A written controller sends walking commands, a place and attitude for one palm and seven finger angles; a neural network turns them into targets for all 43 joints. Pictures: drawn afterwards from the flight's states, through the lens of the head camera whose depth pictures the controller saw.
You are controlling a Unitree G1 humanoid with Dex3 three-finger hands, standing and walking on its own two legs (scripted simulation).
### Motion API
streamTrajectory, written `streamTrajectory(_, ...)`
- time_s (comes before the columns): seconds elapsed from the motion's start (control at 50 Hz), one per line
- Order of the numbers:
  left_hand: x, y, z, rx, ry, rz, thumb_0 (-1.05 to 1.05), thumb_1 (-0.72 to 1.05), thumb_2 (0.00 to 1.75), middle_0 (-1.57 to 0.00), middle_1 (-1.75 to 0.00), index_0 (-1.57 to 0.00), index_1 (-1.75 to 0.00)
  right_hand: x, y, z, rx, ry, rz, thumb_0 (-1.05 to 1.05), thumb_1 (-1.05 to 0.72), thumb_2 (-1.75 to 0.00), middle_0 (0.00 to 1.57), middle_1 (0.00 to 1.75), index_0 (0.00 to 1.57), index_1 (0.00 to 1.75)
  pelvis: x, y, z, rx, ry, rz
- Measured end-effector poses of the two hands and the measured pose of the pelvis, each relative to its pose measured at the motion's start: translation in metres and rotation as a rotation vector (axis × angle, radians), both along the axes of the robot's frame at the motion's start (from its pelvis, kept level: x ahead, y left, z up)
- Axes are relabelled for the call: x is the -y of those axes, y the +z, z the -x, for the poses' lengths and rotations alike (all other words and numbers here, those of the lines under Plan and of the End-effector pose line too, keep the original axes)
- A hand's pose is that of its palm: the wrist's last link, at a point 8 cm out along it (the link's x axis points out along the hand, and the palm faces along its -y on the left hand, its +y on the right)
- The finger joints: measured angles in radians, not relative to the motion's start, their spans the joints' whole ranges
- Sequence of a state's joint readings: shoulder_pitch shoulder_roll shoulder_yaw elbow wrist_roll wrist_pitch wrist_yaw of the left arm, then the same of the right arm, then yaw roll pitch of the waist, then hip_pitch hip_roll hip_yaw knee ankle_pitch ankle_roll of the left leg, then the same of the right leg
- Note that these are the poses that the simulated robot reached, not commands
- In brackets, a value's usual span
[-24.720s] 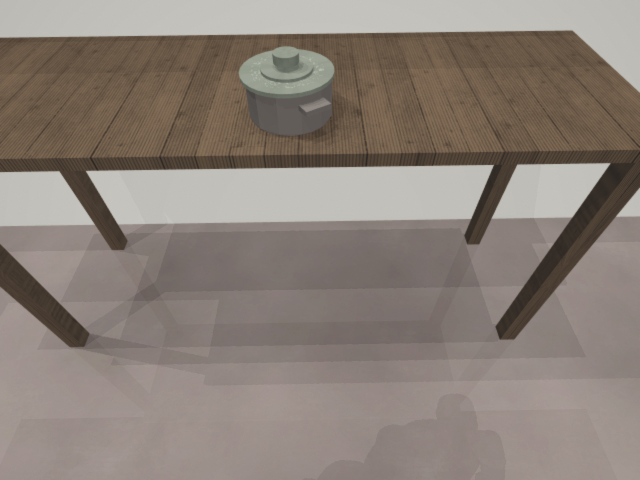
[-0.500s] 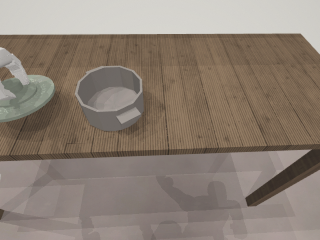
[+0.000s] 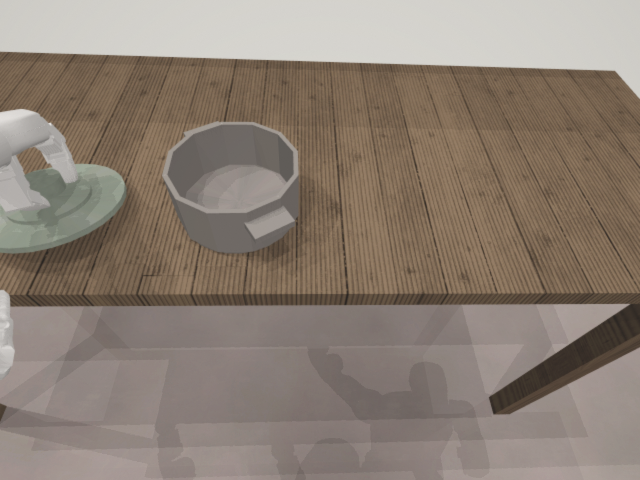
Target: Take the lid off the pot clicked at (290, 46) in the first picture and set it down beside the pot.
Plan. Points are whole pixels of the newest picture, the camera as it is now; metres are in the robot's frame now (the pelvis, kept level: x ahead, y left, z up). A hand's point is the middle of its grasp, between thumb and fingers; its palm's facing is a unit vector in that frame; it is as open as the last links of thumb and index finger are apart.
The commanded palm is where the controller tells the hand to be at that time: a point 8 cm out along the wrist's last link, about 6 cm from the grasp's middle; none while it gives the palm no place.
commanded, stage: lower the lid onto the table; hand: left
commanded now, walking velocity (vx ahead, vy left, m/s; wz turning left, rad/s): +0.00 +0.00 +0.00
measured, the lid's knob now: (41, 185) +0.46 +0.34 +0.10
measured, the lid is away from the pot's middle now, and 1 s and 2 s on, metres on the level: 0.24 0.24 0.24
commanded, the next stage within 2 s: open the fingers wide in 0.34 s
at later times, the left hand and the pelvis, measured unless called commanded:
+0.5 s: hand (29, 184) +0.45 +0.34 +0.12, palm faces -0.43 -0.15 -0.89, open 8.0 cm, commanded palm +0.46 +0.33 +0.17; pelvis +0.00 +0.00 -0.01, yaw -2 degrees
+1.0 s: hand (25, 194) +0.43 +0.34 +0.12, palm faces -0.39 -0.12 -0.91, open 8.2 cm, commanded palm +0.45 +0.34 +0.17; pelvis -0.01 +0.00 -0.01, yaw -1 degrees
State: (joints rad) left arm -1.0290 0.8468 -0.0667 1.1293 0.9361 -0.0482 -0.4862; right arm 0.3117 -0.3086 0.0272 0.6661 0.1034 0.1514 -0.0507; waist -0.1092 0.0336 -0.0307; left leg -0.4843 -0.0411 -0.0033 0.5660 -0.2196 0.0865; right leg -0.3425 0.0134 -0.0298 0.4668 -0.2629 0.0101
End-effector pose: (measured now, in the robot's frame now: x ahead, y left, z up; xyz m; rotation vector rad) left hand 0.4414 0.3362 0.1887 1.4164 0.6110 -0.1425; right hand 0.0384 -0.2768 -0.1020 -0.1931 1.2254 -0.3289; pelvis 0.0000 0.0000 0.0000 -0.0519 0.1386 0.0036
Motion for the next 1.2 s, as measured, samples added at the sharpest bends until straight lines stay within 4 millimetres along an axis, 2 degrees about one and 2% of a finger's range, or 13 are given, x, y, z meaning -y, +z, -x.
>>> streamTrajectory(0.3,-0.004,-0.009,-0.012,-0.017,0.021,-0.008,-0.02,0.10,0.94,-0.78,-0.94,-0.71,-0.85,-0.003,-0.007,0.031,-0.075,-0.049,0.002,0.01,-0.91,-0.90,0.20,0.30,0.20,0.30,-0.004,-0.005,-0.001,-0.033,-0.015,0.003)
streamTrajectory(0.46,-0.006,-0.010,-0.013,-0.006,0.028,-0.003,-0.02,0.08,0.93,-0.79,-0.95,-0.72,-0.86,-0.004,-0.010,0.039,-0.087,-0.067,-0.003,0.01,-0.91,-0.90,0.20,0.30,0.20,0.30,-0.004,-0.009,0.001,-0.048,-0.021,0.004)
streamTrajectory(0.54,-0.004,-0.013,-0.008,0.040,-0.042,-0.051,-0.02,0.09,0.92,-0.79,-0.95,-0.71,-0.86,-0.005,-0.013,0.038,-0.089,-0.068,-0.006,0.01,-0.91,-0.90,0.20,0.30,0.20,0.30,-0.003,-0.011,0.002,-0.053,-0.031,0.003)
streamTrajectory(0.66,-0.005,-0.016,0.002,0.073,-0.072,-0.031,-0.03,0.14,0.92,-0.75,-0.94,-0.66,-0.86,-0.006,-0.014,0.026,-0.090,-0.054,-0.007,0.01,-0.91,-0.90,0.20,0.30,0.20,0.30,-0.002,-0.012,0.007,-0.049,-0.023,0.007)
streamTrajectory(0.9,-0.004,-0.016,0.005,0.069,-0.082,-0.036,-0.02,0.18,0.92,-0.71,-0.93,-0.62,-0.85,-0.004,-0.010,0.003,-0.030,-0.028,0.008,0.01,-0.91,-0.90,0.20,0.30,0.20,0.30,-0.002,-0.013,0.010,-0.044,-0.019,0.011)
streamTrajectory(1.2,-0.008,-0.016,0.003,0.065,-0.078,-0.043,-0.01,0.07,0.88,-0.61,-0.86,-0.55,-0.78,-0.010,-0.015,0.016,-0.076,-0.037,-0.001,0.01,-0.91,-0.90,0.20,0.30,0.20,0.30,-0.004,-0.014,0.010,-0.051,-0.019,0.013)
